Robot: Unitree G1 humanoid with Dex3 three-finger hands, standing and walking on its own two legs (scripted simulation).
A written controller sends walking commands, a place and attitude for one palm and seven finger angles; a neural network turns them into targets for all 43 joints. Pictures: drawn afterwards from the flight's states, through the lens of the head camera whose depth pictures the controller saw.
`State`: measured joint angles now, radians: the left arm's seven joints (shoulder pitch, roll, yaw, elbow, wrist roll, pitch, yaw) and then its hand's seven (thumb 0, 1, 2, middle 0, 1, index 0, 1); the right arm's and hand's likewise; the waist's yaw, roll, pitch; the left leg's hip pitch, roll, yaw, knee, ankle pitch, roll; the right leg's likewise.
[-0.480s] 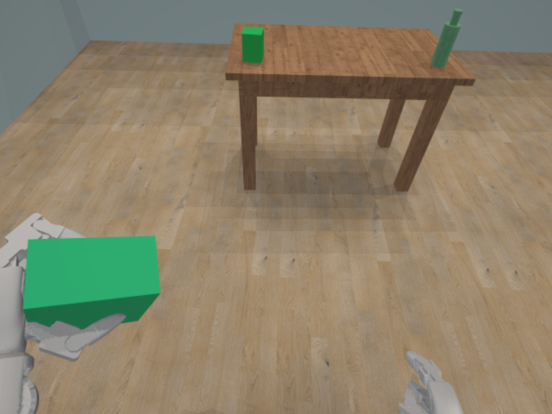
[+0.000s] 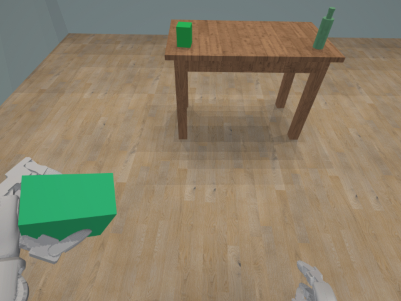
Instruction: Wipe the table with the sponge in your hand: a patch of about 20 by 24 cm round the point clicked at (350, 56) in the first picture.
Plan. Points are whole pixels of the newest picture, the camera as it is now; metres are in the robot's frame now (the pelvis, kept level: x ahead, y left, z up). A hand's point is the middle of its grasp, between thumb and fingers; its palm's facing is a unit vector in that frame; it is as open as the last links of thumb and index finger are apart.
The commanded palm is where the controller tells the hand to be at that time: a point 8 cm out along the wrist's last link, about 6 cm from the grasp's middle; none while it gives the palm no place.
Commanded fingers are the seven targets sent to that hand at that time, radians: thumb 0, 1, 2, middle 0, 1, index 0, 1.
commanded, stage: walk to a spot facing it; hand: left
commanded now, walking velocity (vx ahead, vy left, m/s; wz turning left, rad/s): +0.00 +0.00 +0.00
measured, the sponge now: (80, 209) +0.22 +0.21 +0.14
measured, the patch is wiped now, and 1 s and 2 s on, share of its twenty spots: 0.00 0.00 0.00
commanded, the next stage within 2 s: none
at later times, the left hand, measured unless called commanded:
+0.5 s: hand (126, 173) +0.29 +0.15 +0.15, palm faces +0.27 -0.88 -0.40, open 10.5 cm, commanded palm +0.24 +0.21 +0.18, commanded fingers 0.00 0.10 1.30 -1.20 -1.60 -1.20 -1.60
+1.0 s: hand (168, 96) +0.49 +0.11 +0.17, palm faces +0.16 -0.90 -0.41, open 10.5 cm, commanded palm +0.44 +0.16 +0.18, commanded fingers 0.00 0.10 1.30 -1.20 -1.60 -1.20 -1.60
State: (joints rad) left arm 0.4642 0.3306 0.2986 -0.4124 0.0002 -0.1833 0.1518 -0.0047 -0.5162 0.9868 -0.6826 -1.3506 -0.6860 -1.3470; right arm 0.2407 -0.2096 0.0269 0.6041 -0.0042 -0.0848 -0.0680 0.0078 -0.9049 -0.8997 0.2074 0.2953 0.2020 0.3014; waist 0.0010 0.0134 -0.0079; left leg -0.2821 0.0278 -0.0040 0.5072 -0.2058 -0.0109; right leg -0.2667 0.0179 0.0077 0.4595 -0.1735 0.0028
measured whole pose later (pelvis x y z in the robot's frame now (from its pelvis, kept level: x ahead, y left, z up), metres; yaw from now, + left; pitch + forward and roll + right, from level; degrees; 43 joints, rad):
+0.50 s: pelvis +0.05 -0.05 -0.01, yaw -7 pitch +0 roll +1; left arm 0.44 0.31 0.28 -0.40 0.01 -0.19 0.14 0.00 -0.52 0.99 -0.68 -1.35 -0.69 -1.35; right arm 0.24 -0.21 0.03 0.66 -0.02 -0.05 -0.05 0.01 -0.90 -0.90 0.21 0.30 0.20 0.30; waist 0.00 0.00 -0.01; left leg -0.50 0.07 0.03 1.14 -0.38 -0.04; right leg -0.25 0.04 -0.07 0.57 -0.32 -0.09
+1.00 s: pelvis +0.21 -0.06 +0.00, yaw -16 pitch +0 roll +0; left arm 0.44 0.38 0.35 -0.51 0.00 -0.19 0.15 -0.01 -0.52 0.99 -0.68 -1.35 -0.69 -1.35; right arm 0.20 -0.12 0.05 0.59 -0.01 -0.09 -0.05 0.01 -0.91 -0.90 0.21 0.30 0.20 0.30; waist 0.00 -0.03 0.02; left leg -0.20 0.12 0.23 0.53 -0.31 -0.02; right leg -0.53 -0.07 -0.07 1.09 -0.39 0.01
